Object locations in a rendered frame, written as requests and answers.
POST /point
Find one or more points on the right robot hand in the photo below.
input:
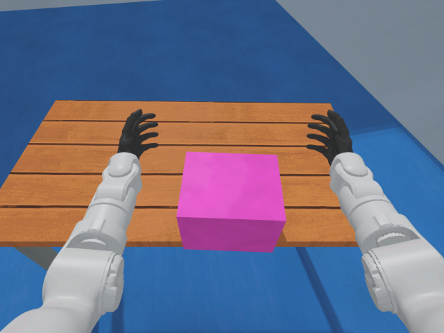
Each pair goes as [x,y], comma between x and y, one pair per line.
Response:
[338,140]

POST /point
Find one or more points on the robot left upper arm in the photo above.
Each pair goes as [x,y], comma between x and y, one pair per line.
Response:
[83,285]

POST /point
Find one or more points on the robot right upper arm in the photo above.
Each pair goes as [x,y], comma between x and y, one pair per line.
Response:
[407,279]

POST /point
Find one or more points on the left robot hand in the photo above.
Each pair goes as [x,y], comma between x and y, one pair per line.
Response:
[130,140]

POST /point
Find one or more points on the table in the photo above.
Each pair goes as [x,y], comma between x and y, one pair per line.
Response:
[55,179]

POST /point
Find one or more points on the robot right forearm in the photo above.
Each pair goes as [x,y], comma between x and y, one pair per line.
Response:
[371,214]

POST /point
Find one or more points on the robot left forearm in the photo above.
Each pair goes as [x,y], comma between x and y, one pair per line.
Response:
[107,218]

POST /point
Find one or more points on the carton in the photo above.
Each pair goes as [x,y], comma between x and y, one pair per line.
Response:
[230,201]

